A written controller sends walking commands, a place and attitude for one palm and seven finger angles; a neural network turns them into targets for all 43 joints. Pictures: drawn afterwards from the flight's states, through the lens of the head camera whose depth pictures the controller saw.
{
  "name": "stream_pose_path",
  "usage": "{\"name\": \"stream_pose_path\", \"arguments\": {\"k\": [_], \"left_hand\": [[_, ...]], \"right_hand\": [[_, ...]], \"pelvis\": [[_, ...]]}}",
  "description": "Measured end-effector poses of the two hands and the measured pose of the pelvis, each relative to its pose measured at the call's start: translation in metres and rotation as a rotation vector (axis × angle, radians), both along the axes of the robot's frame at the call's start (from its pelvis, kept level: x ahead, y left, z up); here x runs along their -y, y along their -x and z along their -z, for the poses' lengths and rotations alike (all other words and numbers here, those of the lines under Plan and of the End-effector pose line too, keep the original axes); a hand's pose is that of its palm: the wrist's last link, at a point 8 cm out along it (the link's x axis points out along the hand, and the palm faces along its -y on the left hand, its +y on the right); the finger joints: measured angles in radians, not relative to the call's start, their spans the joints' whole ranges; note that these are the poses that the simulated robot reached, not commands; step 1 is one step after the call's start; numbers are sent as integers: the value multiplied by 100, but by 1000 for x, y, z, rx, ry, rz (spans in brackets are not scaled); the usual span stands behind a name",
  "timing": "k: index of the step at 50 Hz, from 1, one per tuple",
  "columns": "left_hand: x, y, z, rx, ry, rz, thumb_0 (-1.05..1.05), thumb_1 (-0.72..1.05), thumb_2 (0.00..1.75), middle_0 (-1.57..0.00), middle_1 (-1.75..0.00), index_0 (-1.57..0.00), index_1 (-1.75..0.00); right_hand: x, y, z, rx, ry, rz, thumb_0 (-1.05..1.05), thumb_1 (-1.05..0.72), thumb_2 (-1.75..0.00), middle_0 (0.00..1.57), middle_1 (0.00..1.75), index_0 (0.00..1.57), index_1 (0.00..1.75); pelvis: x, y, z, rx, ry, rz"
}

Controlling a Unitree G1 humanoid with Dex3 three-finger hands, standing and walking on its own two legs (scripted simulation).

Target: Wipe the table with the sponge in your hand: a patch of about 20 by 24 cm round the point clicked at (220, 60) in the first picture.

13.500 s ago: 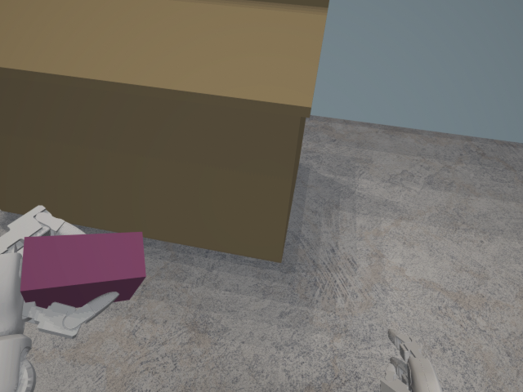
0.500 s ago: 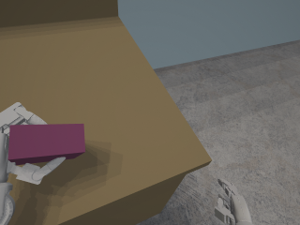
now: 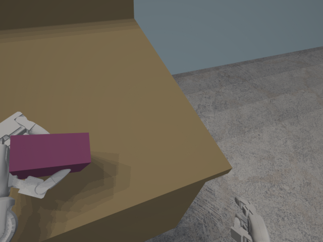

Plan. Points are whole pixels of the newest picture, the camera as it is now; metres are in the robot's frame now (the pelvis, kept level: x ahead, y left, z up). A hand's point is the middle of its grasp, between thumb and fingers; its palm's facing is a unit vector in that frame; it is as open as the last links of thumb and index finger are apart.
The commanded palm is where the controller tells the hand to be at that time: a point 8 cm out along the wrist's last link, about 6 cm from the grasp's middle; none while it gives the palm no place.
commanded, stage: look again from close up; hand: left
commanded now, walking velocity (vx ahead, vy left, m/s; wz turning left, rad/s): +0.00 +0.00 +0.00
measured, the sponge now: (62, 156) +0.23 +0.22 +0.14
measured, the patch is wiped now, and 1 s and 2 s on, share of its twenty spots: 0.00 0.00 0.00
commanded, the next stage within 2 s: shuffle to correct the standing spot in 0.10 s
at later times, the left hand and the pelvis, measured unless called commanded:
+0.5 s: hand (47, 158) +0.22 +0.23 +0.16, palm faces +0.37 -0.85 -0.36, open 9.4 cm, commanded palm +0.15 +0.26 +0.17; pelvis -0.01 -0.02 +0.00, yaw +0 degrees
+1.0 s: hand (82, 162) +0.22 +0.17 +0.16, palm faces +0.33 -0.86 -0.38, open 9.4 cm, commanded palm +0.16 +0.21 +0.17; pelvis -0.01 -0.07 +0.00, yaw -1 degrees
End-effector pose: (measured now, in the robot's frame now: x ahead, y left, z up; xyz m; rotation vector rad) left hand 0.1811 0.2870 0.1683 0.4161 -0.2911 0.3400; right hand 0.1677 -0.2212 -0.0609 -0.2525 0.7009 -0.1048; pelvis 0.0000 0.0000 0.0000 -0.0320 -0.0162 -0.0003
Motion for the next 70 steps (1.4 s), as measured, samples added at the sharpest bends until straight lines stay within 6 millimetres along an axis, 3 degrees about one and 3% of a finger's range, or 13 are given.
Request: {"name": "stream_pose_path", "arguments": {"k": [18, 26, 44, 51, 58, 70], "left_hand": [[2, 2, -2, -10, -16, -6, -1, -43, 104, -80, -138, -80, -139], [19, 4, -3, -22, -15, -4, -1, -43, 104, -80, -138, -80, -139], [67, 3, -3, -52, -1, 17, -1, -43, 104, -80, -138, -80, -139], [76, 2, -5, -64, -22, 29, -1, -43, 104, -79, -139, -79, -139], [77, 2, -4, -66, -19, 25, -1, -43, 104, -79, -139, -79, -139], [83, 6, -10, -70, -70, 70, -1, -44, 104, -80, -138, -80, -139]], "right_hand": [[5, 1, 1, -7, -5, 13, 1, -91, -90, 20, 30, 20, 30], [12, -3, 1, 11, -38, -3, 1, -91, -90, 20, 30, 20, 30], [77, 11, 8, -18, -4, 67, 1, -91, -90, 20, 30, 20, 30], [92, 17, 11, -36, 8, 96, 1, -91, -90, 20, 30, 20, 30], [93, 19, 14, -50, 10, 98, 1, -91, -90, 20, 30, 20, 30], [77, 13, 14, -21, -22, 61, 1, -91, -90, 20, 30, 20, 30]], "pelvis": [[4, 1, 0, 1, -8, 0], [20, 7, 0, 0, -9, 3], [62, 11, 3, -24, -3, 17], [70, 10, 5, -31, -3, 18], [72, 8, 6, -33, -6, 17], [72, 17, 6, -38, -9, 21]]}}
